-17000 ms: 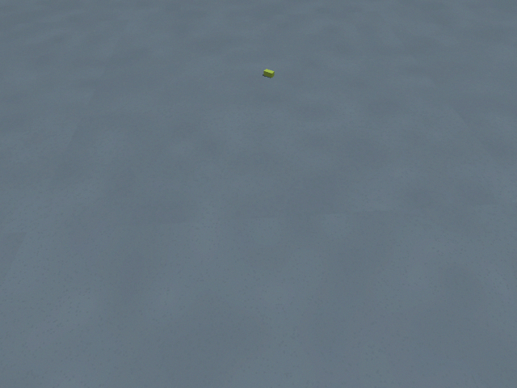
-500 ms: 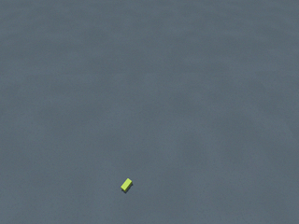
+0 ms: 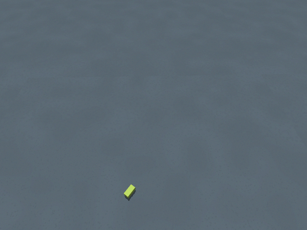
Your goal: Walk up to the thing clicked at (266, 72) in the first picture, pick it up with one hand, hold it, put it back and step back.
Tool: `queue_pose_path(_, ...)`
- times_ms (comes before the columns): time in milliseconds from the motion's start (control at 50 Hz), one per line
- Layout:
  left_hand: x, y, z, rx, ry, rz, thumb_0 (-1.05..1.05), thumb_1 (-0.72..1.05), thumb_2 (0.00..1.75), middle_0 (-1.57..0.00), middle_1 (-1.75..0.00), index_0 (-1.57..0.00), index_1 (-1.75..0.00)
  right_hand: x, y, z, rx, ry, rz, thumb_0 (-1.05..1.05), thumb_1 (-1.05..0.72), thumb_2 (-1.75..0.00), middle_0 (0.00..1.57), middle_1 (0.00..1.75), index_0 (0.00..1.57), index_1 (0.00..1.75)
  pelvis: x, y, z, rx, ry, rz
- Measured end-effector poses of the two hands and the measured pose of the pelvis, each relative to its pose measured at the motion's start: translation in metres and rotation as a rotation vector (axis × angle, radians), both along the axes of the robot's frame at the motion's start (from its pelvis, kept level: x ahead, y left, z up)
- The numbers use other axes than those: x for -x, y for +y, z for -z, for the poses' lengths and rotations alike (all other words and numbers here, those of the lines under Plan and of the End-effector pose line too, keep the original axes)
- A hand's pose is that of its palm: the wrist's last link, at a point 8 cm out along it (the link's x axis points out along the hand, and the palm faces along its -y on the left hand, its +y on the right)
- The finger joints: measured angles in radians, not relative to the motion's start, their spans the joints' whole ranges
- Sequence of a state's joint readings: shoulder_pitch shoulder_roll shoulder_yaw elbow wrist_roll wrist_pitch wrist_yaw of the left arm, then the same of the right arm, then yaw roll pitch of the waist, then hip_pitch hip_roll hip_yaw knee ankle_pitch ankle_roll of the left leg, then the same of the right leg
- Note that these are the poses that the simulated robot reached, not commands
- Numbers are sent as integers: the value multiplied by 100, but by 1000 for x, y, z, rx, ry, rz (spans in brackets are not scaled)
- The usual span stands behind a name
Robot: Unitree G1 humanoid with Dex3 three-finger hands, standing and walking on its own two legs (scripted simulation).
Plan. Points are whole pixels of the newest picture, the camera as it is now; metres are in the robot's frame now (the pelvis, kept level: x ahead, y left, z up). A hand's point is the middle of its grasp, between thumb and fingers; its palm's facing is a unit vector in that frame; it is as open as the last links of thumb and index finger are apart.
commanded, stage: stand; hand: left
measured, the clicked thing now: (129, 191) +0.45 +0.18 -0.77
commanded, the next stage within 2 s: walk up in 0.16 s
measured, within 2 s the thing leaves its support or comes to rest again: neither
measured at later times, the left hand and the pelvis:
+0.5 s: hand out of the picture +0.06 +0.23 -0.16, palm faces -0.03 -0.94 -0.33, open 7.4 cm; pelvis +0.02 -0.03 -0.01, yaw -1 degrees
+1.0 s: hand (101, 222) +0.17 +0.18 -0.15, palm faces -0.03 -0.94 -0.34, open 7.4 cm; pelvis +0.05 -0.07 -0.01, yaw -2 degrees
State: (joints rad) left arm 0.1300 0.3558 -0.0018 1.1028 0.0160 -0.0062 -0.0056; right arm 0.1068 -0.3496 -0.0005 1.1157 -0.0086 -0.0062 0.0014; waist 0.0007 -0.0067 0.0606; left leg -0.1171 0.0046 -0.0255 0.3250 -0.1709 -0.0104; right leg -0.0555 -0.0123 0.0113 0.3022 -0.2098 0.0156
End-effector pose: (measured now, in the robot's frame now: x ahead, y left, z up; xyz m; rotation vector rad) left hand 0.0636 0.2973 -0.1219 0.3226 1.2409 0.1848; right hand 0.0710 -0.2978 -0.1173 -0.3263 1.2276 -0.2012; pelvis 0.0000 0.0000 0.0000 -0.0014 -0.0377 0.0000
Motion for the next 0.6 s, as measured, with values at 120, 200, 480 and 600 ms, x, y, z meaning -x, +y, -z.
queue_pose_path(120, 1, 0, 0, 0, 0, -1, 0, 90, 90, -21, -30, -21, -30, 2, 0, 0, 1, 5, 2, 1, -91, -90, 20, 30, 20, 30, 0, 0, 0, 0, -1, -1)
queue_pose_path(200, 1, 1, 1, 4, 1, -5, 0, 90, 90, -21, -30, -21, -30, 3, -1, -1, 6, -9, 6, 1, -91, -90, 20, 30, 20, 30, 0, -1, 1, -4, -2, 4)
queue_pose_path(480, 10, -24, 5, 4, 35, -20, 0, 90, 90, -20, -30, -20, -30, 7, -52, 0, 76, -3, 22, 1, -90, -90, 20, 30, 20, 30, -14, -31, 9, 4, 1, 19)
queue_pose_path(600, -2, -34, 16, 33, 56, -27, 1, 90, 90, -20, -30, -21, -30, -7, -49, -5, 81, -28, 8, 1, -91, -90, 20, 30, 20, 30, -26, -35, 11, -8, -3, 29)
